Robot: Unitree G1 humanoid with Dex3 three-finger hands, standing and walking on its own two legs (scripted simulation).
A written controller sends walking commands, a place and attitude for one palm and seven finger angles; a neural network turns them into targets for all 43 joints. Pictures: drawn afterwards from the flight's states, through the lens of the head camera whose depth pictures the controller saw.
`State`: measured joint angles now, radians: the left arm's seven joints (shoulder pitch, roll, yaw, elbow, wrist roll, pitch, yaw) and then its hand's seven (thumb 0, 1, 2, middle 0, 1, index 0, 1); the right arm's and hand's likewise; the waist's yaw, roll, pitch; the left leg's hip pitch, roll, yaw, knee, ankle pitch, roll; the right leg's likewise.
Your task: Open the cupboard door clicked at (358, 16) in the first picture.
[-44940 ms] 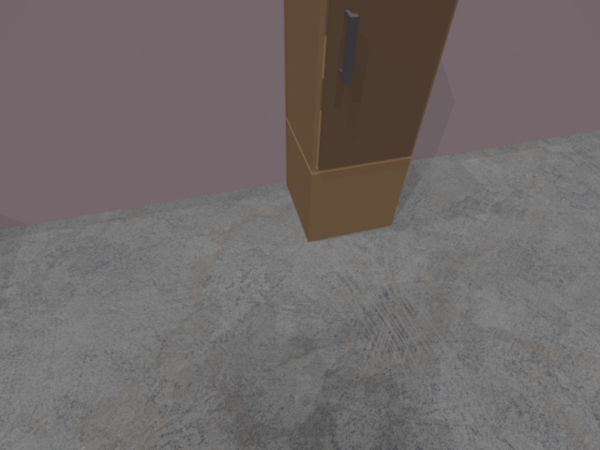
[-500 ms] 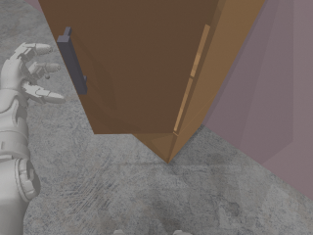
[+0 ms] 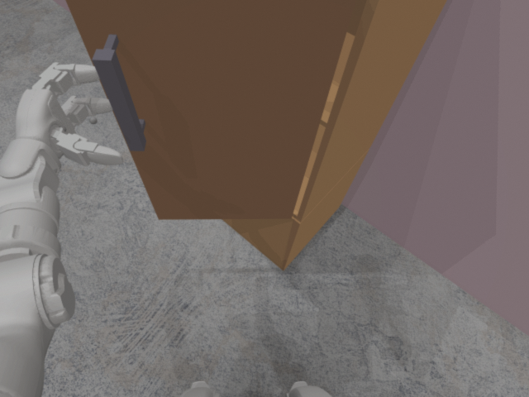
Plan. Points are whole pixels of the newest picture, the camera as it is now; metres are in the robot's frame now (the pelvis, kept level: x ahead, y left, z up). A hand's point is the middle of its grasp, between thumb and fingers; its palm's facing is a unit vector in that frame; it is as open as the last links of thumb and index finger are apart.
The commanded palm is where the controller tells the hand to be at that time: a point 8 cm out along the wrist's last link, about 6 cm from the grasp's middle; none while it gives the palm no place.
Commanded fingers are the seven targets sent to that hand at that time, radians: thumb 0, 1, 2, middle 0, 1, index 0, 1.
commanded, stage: slide the fingers in behind the handle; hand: left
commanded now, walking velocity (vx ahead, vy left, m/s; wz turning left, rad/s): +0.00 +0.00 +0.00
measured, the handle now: (126, 97) +0.54 +0.19 +0.12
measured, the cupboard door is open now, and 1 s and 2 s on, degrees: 43 43 44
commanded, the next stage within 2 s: close the thumb around the handle in 1.40 s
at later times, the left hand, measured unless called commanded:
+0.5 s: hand (101, 126) +0.47 +0.21 +0.12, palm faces -0.01 -1.00 +0.02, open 14.0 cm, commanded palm +0.46 +0.25 +0.12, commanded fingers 0.00 -0.50 0.30 -0.30 -1.20 -0.30 -1.20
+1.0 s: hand (138, 122) +0.49 +0.16 +0.12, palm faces +0.00 -1.00 +0.00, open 14.0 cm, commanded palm +0.46 +0.21 +0.12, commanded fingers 0.00 -0.50 0.30 -0.30 -1.20 -0.30 -1.20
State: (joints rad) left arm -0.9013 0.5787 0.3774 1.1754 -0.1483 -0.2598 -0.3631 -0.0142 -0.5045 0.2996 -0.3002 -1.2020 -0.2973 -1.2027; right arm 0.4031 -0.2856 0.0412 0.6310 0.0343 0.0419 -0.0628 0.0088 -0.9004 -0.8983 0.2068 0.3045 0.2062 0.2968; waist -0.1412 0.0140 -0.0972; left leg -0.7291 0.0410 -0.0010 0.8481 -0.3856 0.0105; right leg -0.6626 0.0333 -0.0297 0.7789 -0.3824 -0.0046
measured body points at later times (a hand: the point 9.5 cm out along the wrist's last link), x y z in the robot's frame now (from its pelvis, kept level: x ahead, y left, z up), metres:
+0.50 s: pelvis +0.00 +0.00 +0.00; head +0.07 +0.02 +0.45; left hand +0.47 +0.26 +0.12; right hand +0.03 -0.27 -0.11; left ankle +0.01 +0.11 -0.70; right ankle -0.01 -0.12 -0.70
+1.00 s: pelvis +0.00 +0.00 +0.00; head +0.07 +0.01 +0.44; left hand +0.48 +0.22 +0.12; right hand +0.01 -0.26 -0.12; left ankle +0.01 +0.11 -0.70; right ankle -0.01 -0.12 -0.70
